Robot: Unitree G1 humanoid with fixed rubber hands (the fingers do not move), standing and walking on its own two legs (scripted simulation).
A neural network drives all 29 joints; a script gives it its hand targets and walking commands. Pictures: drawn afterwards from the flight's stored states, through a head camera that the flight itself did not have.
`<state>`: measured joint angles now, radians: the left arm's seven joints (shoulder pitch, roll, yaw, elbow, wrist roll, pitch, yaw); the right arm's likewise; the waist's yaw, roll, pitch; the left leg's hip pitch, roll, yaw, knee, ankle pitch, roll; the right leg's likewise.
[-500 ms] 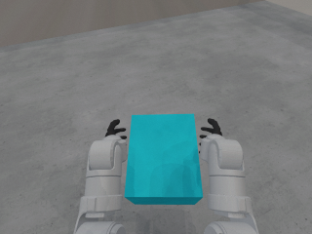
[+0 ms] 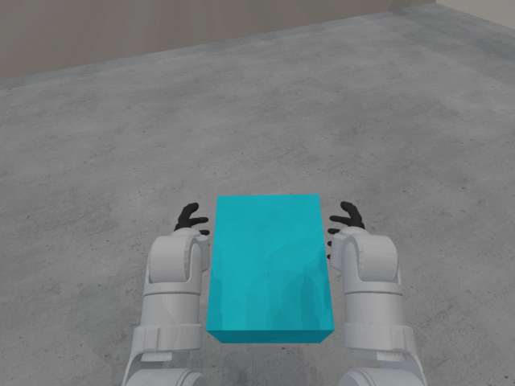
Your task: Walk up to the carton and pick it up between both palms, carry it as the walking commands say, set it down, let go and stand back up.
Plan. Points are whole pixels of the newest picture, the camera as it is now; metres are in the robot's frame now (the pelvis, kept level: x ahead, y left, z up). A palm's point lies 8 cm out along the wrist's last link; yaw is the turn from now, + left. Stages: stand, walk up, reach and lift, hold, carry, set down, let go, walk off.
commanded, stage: carry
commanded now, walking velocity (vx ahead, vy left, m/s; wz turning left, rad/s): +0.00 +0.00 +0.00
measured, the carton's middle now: (269, 270) +0.33 +0.00 -0.04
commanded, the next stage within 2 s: hold in 1.44 s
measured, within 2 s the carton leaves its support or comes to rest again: neither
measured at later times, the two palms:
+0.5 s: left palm (184, 250) +0.30 +0.14 +0.07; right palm (358, 253) +0.30 -0.13 +0.07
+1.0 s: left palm (175, 252) +0.30 +0.15 +0.07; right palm (350, 256) +0.30 -0.12 +0.06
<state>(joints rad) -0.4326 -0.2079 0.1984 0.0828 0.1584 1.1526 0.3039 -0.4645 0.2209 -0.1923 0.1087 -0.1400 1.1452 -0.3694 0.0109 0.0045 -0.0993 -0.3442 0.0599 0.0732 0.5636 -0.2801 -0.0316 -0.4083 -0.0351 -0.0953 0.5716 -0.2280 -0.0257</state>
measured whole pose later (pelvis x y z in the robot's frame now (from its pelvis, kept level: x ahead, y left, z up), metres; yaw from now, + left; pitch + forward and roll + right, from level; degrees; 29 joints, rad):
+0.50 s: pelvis +0.00 +0.00 +0.00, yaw +0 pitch +3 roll +0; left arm -0.34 -0.17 0.15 0.09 0.17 1.08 0.16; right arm -0.36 0.18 -0.18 0.11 -0.15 1.06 -0.24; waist 0.01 0.01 -0.12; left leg -0.32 0.07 0.08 0.57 -0.29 -0.03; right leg -0.37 -0.03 -0.10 0.55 -0.23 -0.02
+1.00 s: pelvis +0.01 +0.01 +0.00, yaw +0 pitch +3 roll +0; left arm -0.28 -0.16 0.12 0.06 0.15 0.99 0.15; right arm -0.28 0.16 -0.13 0.08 -0.15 0.98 -0.17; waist 0.01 0.01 -0.12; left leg -0.31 0.05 0.08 0.57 -0.30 -0.02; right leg -0.37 -0.05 -0.10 0.56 -0.24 -0.01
